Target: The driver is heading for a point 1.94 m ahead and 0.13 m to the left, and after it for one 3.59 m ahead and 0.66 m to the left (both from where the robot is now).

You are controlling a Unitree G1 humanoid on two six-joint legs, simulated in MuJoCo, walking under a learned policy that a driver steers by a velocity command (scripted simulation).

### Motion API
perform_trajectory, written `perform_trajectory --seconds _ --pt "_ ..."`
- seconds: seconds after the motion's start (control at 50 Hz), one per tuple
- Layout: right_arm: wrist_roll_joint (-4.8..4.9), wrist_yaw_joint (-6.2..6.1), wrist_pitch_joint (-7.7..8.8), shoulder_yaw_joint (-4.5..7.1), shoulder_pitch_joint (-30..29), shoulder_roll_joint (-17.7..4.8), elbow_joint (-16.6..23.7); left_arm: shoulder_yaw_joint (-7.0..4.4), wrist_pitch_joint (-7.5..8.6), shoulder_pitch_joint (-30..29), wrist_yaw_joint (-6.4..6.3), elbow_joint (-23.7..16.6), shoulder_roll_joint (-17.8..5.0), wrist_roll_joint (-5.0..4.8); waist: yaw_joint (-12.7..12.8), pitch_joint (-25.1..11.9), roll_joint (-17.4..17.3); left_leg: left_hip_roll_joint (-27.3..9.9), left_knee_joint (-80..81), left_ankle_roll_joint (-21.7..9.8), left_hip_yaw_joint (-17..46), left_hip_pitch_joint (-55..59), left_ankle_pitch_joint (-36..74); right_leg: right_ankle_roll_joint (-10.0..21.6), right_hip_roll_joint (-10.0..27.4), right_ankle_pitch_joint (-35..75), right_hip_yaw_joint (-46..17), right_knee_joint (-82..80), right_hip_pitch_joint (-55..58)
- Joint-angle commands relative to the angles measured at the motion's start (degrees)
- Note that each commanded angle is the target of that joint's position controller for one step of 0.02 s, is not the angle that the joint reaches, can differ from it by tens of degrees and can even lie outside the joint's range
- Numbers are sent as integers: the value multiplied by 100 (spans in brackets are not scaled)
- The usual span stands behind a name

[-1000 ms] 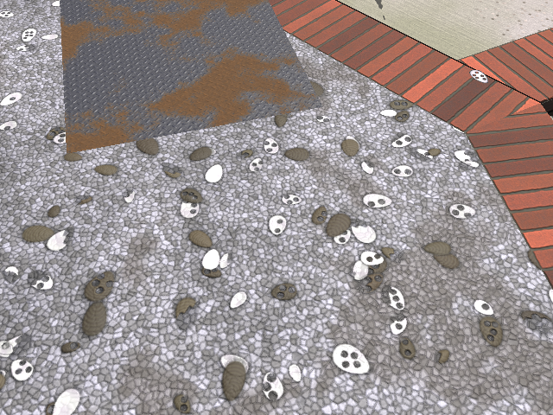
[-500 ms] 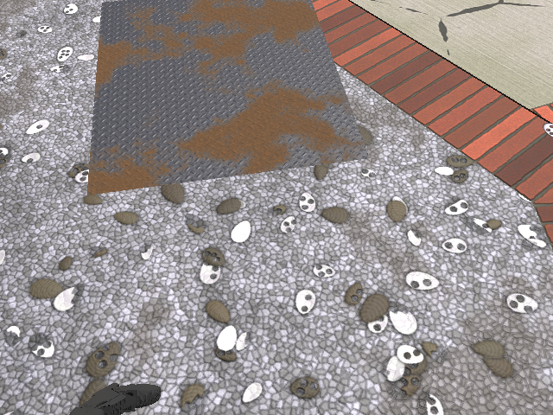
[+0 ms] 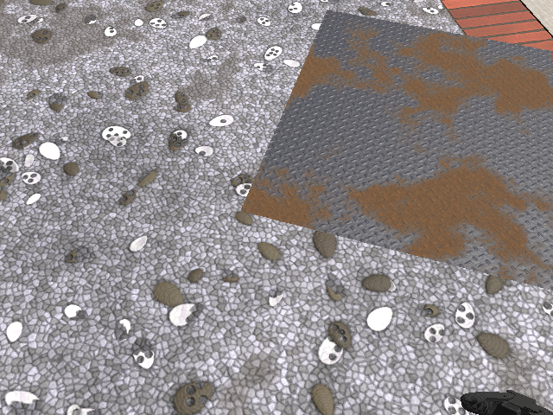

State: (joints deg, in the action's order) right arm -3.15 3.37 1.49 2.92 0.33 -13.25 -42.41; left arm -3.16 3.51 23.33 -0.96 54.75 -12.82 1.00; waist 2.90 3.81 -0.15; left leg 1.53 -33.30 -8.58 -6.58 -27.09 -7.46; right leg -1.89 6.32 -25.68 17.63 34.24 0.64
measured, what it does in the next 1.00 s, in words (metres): walks ahead: right foot, then left foot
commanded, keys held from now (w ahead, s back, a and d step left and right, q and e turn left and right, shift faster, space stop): q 0.22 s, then no key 0.78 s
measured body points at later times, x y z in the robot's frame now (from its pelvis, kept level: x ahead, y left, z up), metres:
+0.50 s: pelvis +0.15 +0.01 +0.02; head +0.17 +0.02 +0.47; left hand +0.23 +0.28 -0.10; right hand +0.25 -0.25 -0.10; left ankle +0.10 +0.06 -0.72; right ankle +0.23 -0.11 -0.68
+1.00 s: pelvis +0.17 +0.00 +0.03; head +0.18 +0.00 +0.48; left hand +0.20 +0.26 -0.11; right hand +0.28 -0.25 -0.12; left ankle +0.12 +0.11 -0.72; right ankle +0.22 -0.10 -0.72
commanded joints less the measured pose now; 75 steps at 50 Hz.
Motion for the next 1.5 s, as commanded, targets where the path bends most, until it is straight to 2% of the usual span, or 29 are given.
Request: perform_trajectory --seconds 0.02,0.04,0.06,0.08,0.12,0.14,0.22,0.32,0.4,0.54,0.58,0.6,0.62,0.64,0.68,0.7,0.78,0.84,0.86,0.88,0.98,1.22,1.24,1.28,1.34,1.38,1.42,1.46,1.5 --pt "106 -222 26 541 1972 -1817 -43 -132 30 132 46 -944 -627 -110 -733 -2335 -1308 -2493 1094 -1633 4565 4565 2352 -67 -704 -983 -901 5006 -3675" --pt "232 -291 -36 525 2128 -1661 -80 -169 22 -502 35 -1012 -851 -51 -902 -2016 -224 -2230 1015 -1499 3617 4295 3706 -41 -351 -428 -1730 5029 -4020" --pt "280 -337 -22 449 1814 -1375 -129 -92 53 -657 27 -1059 -652 -127 -710 -1377 -193 -2053 949 -1360 2802 3620 4461 -6 -171 47 -1758 4733 -4030" --pt "314 -348 -13 366 1506 -1058 -114 -83 39 -587 5 -953 -628 -76 -462 -883 73 -1652 1092 -1014 2296 2893 4347 15 -1 230 -1802 4148 -3803" --pt "382 -365 -7 250 1170 -757 -42 -101 -178 -353 9 -911 -646 144 -125 -666 -20 -1210 1352 -727 1910 1954 4301 -45 57 379 -1835 3655 -3180" --pt "345 -347 34 254 1265 -835 -45 -97 -278 -263 13 -959 -607 149 -74 -726 -216 -1219 1300 -820 1921 1837 4749 -88 -15 336 -1829 3525 -3069" --pt "287 -355 52 318 1531 -1075 -64 -86 -402 -627 31 -1133 -602 112 -132 -923 -143 -889 1260 -581 1806 1908 4656 -141 -156 901 -1784 2927 -3329" --pt "284 -416 -19 249 1913 -951 -122 -63 -492 -1231 17 -1322 -658 67 -368 -819 -358 -944 1335 -243 2014 2300 4008 -68 -182 1384 -1875 2252 -3637" --pt "220 -462 -45 198 2123 -912 -199 -35 -508 -1508 1 -1383 -672 26 -498 -642 -413 -1086 1266 -240 2175 2629 4029 53 -274 1300 -1922 1688 -3565" --pt "187 -495 -118 96 1926 -903 -296 30 -434 -1388 -88 -1311 -598 -87 -448 -416 -454 -1083 787 -262 2369 2438 4161 336 -641 716 -1785 52 -2176" --pt "309 -529 -91 30 1629 -833 -266 49 -351 -914 -143 -1147 -567 -38 -108 -516 -237 -827 505 149 2345 1871 3199 448 -397 2356 -2029 -1515 -762" --pt "317 -525 -33 -67 1836 -565 -177 10 -287 -743 -202 -1152 -915 39 -244 -922 439 -489 91 403 2078 1451 1688 651 588 4169 -2934 -1477 125" --pt "321 -543 -104 -57 2423 -458 -384 24 -305 -1004 -172 -1224 -1093 -47 -533 -942 1069 230 -175 551 1564 1180 -1387 1478 1437 6424 -3585 -1101 129" --pt "253 -569 -219 -15 2247 -705 -469 95 -328 -956 -120 -1176 -829 -95 -333 -1034 1098 264 -475 571 1297 1273 -2438 1898 1620 6149 -3856 -1215 -229" --pt "272 -524 -322 3 1698 -693 -467 198 -304 -1208 -73 -1155 -658 -3 -313 -655 724 231 -745 685 1280 1305 -2432 1657 1145 4783 -3457 -1566 -736" --pt "281 -480 -363 -10 1650 -639 -502 218 -304 -1320 -93 -1122 -674 13 -389 -539 773 154 -641 755 1245 1414 -2194 1454 931 4460 -3199 -1652 -931" --pt "274 -460 -372 -109 1808 -415 -857 191 -342 -1410 -85 -939 -833 -33 -498 -597 735 139 730 897 908 2001 -979 983 339 3462 -2659 -1531 -977" --pt "179 -488 -298 -123 1525 -634 -927 168 -342 -1310 -38 -829 -842 -59 -367 -494 530 -363 1320 861 1418 2456 73 567 141 1705 -2708 -1672 -1477" --pt "225 -484 -286 -87 1462 -802 -1033 151 -356 -1218 -6 -792 -794 -77 -220 -192 207 -426 1182 783 1475 2015 -73 495 -91 1202 -2544 -1840 -1470" --pt "261 -470 -261 -98 1435 -717 -1123 154 -371 -1252 -5 -695 -764 -66 -279 -44 66 -410 1274 738 1507 1683 -290 464 -145 1165 -2463 -1782 -1257" --pt "264 -529 -124 -150 1408 -649 -1426 130 -342 -1094 -10 -367 -719 -48 -215 -276 -139 -500 1529 652 1588 1672 92 499 -134 2192 -2333 -1414 -739" --pt "274 -562 -107 -243 1535 -535 -1935 196 -384 -887 -39 319 -609 -48 -223 -73 -34 -549 1702 544 1604 1662 -50 375 -168 2006 -2286 -1507 -832" --pt "269 -560 -110 -250 1614 -519 -1980 209 -388 -829 -36 376 -579 -41 -239 -192 -62 -517 1793 510 1614 1692 -614 375 -238 1549 -2237 -1494 -798" --pt "266 -553 -163 -143 1737 -766 -2009 170 -417 -851 -14 368 -638 -5 -302 -16 -326 -471 1882 262 1817 1528 -2493 451 -598 103 -1947 -987 -1209" --pt "242 -522 -204 -1 2134 -962 -2057 208 -390 -1224 76 145 -402 109 -541 672 -902 -1347 2637 -339 3061 1527 -4194 483 -821 -88 -1469 270 -2528" --pt "194 -501 -127 27 2166 -865 -2043 182 -270 -1368 111 3 -451 110 -563 759 -837 -1699 2791 -565 3358 1762 -3556 531 -516 39 -1615 898 -3007" --pt "194 -482 -21 66 2090 -880 -2014 138 -138 -1314 171 -80 -518 72 -450 623 -732 -1626 2623 -525 3030 2055 -2840 580 -383 23 -1662 738 -3062" --pt "240 -459 50 85 1877 -834 -1962 110 -45 -1054 193 -57 -454 11 -225 502 -695 -1341 2356 -341 2486 1658 -2231 619 -503 448 -1450 1 -2139" --pt "265 -440 76 80 1605 -739 -1851 46 -9 67 158 357 -393 -14 264 271 -319 -871 1523 -111 1904 550 -1868 602 -871 920 -1217 -900 -167"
